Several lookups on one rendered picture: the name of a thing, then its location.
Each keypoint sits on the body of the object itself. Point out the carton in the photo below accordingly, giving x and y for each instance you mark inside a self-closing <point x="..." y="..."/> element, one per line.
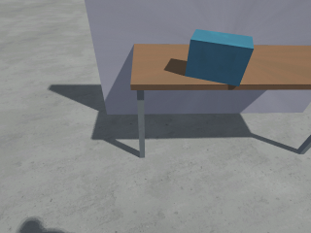
<point x="218" y="57"/>

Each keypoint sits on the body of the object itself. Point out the table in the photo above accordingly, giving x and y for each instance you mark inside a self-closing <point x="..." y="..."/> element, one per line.
<point x="271" y="67"/>

